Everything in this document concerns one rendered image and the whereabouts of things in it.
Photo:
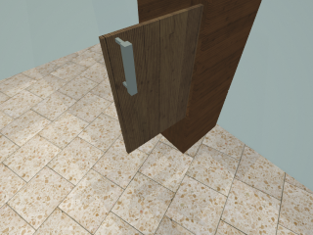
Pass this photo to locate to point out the cupboard door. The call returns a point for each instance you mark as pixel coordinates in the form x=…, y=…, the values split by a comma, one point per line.
x=164, y=52

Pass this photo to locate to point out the handle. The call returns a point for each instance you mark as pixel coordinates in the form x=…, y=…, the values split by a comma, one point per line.
x=128, y=65

